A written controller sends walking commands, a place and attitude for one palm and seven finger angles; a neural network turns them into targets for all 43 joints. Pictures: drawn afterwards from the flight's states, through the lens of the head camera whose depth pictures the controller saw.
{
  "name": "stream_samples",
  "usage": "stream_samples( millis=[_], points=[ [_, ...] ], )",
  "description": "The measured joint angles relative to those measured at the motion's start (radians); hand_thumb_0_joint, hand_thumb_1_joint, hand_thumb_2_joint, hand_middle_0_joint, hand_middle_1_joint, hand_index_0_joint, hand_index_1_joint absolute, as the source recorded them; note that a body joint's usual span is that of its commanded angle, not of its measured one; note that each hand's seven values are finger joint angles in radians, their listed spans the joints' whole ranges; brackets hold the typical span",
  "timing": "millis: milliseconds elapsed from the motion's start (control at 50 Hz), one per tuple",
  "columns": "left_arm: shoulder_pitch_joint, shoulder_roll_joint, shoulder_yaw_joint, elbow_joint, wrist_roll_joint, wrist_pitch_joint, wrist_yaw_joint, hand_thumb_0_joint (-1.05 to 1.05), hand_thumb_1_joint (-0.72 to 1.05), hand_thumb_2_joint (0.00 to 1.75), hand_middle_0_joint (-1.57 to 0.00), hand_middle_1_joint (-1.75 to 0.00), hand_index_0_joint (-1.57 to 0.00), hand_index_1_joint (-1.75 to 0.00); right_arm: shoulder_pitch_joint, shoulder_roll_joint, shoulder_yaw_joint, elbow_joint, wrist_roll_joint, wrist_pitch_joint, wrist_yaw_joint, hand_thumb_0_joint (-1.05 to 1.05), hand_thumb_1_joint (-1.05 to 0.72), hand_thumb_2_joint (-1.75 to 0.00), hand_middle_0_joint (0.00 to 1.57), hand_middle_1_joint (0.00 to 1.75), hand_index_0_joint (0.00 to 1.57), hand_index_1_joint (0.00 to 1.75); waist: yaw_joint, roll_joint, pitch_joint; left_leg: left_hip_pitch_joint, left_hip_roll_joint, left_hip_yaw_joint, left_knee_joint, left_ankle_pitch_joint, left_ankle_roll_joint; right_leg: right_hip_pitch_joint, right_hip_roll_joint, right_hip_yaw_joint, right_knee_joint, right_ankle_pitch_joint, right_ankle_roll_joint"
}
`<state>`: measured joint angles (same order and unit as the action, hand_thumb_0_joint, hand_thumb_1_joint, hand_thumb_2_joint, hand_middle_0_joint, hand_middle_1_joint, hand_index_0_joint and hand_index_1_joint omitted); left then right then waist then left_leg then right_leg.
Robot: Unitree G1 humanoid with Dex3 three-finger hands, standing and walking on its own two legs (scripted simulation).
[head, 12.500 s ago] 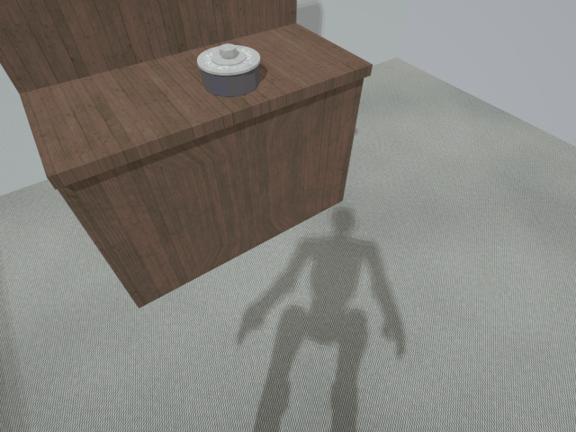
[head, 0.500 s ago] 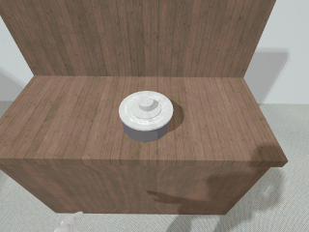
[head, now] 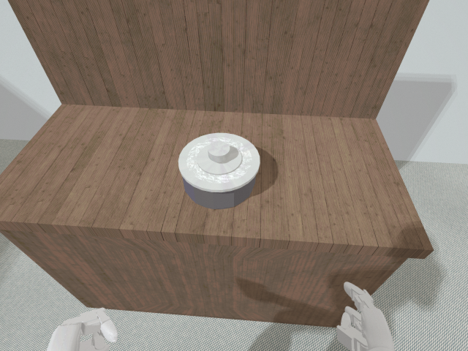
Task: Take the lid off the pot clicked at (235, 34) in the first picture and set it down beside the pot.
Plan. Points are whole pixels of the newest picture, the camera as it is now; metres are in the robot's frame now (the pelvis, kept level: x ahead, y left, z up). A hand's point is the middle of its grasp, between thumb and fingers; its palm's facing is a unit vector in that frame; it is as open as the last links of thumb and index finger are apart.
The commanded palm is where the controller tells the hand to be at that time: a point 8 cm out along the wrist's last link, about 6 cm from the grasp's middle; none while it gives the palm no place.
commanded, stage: raise the hand higher, near the body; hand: left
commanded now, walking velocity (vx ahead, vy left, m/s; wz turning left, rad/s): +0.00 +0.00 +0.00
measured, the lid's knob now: (218, 151) +0.52 +0.10 +0.04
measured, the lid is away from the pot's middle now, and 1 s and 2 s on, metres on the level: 0.00 0.00 0.00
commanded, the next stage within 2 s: reach forward and open the fingers in 0.84 s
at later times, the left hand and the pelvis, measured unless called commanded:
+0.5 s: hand (100, 307) +0.17 +0.23 +0.03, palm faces +0.22 -0.89 -0.40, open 3.1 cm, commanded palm +0.12 +0.27 +0.07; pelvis +0.03 +0.00 +0.00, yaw -2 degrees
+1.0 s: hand (88, 267) +0.20 +0.23 +0.10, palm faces +0.22 -0.76 -0.61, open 3.1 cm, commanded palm +0.16 +0.27 +0.13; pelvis +0.02 +0.00 +0.00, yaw -2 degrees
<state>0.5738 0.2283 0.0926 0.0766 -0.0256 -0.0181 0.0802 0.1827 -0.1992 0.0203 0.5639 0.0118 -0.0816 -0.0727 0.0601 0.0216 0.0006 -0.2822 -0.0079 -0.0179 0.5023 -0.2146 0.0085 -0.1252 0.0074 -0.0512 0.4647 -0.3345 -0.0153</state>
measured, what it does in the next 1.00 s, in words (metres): stands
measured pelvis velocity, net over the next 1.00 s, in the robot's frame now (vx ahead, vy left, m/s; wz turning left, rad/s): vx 0.02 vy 0.00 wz -0.03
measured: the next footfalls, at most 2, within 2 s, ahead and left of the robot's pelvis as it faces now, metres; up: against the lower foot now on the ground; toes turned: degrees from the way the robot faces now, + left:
none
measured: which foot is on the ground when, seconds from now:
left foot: down 0.00-1.00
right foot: down 0.00-1.00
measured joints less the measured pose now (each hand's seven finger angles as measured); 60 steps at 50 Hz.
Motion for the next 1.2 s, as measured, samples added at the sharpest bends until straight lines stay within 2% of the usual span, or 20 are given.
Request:
stream_samples(
  millis=[240, 440, 700, 960, 1000, 1080, 1140, 1200],
  points=[
    [0.076, 0.027, 0.038, -0.131, 0.004, -0.001, -0.008, 0.02, 0.90, 0.89, -1.28, -1.49, -1.28, -1.49, 0.050, 0.002, -0.021, 0.069, 0.003, 0.009, -0.009, 0.02, -0.90, -0.90, 0.20, 0.30, 0.20, 0.30, -0.023, 0.017, 0.001, 0.047, 0.004, 0.028, -0.026, -0.020, -0.003, 0.034, 0.000, 0.028, -0.021, -0.012, -0.002],
    [0.114, 0.043, 0.050, -0.247, 0.006, -0.018, -0.011, 0.02, 0.90, 0.89, -1.29, -1.50, -1.29, -1.50, 0.006, -0.013, -0.043, 0.047, 0.006, -0.007, -0.011, 0.02, -0.90, -0.90, 0.20, 0.30, 0.20, 0.30, -0.008, 0.014, -0.005, 0.069, -0.002, 0.035, -0.045, -0.024, 0.000, 0.056, -0.006, 0.034, -0.041, -0.014, 0.002],
    [0.085, 0.059, 0.071, -0.368, 0.000, -0.023, -0.013, 0.02, 0.90, 0.89, -1.30, -1.50, -1.30, -1.50, -0.023, 0.007, -0.014, 0.003, -0.001, 0.003, 0.000, 0.02, -0.90, -0.90, 0.20, 0.30, 0.20, 0.30, 0.016, 0.016, -0.007, 0.093, -0.009, 0.030, -0.059, -0.020, 0.004, 0.085, -0.013, 0.028, -0.062, -0.009, 0.006],
    [0.026, 0.085, 0.108, -0.451, -0.011, -0.048, -0.006, 0.02, 0.90, 0.89, -1.30, -1.50, -1.30, -1.50, 0.011, 0.004, 0.001, 0.019, -0.002, 0.013, 0.009, 0.02, -0.90, -0.90, 0.20, 0.30, 0.20, 0.30, 0.008, 0.030, 0.007, 0.102, -0.006, 0.031, -0.065, -0.006, 0.005, 0.092, -0.011, 0.030, -0.066, 0.005, 0.007],
    [0.007, 0.128, 0.087, -0.483, 0.186, -0.009, 0.014, 0.02, 0.89, 0.89, -1.30, -1.50, -1.30, -1.50, 0.021, -0.010, 0.004, 0.004, -0.010, 0.041, 0.018, 0.02, -0.90, -0.90, 0.20, 0.30, 0.20, 0.30, 0.015, 0.032, -0.013, 0.067, -0.004, 0.033, -0.047, -0.009, 0.005, 0.053, -0.009, 0.031, -0.040, 0.000, 0.006],
    [-0.045, 0.215, 0.040, -0.504, 0.482, 0.069, 0.025, 0.02, 0.86, 0.89, -1.27, -1.48, -1.27, -1.48, -0.013, -0.041, -0.002, -0.016, -0.009, 0.122, 0.046, 0.02, -0.90, -0.90, 0.20, 0.30, 0.20, 0.30, 0.012, 0.052, -0.011, 0.000, 0.002, 0.038, -0.006, -0.009, 0.006, -0.024, -0.005, 0.036, 0.017, -0.009, 0.002],
    [-0.046, 0.285, 0.016, -0.492, 0.645, 0.124, -0.002, 0.01, 0.81, 0.90, -1.24, -1.42, -1.24, -1.43, -0.043, -0.058, -0.008, -0.028, -0.001, 0.187, 0.061, 0.02, -0.90, -0.90, 0.20, 0.30, 0.20, 0.30, 0.009, 0.072, -0.015, -0.035, 0.010, 0.049, 0.011, -0.008, 0.006, -0.067, 0.002, 0.048, 0.043, -0.007, 0.001],
    [-0.076, 0.347, -0.015, -0.457, 0.754, 0.148, -0.042, 0.01, 0.74, 0.92, -1.22, -1.34, -1.22, -1.34, -0.050, -0.075, -0.017, -0.026, 0.009, 0.216, 0.064, 0.02, -0.90, -0.90, 0.20, 0.30, 0.20, 0.30, 0.009, 0.093, -0.026, -0.049, 0.008, 0.045, 0.018, -0.004, 0.008, -0.079, 0.001, 0.043, 0.051, -0.006, 0.004]
  ],
)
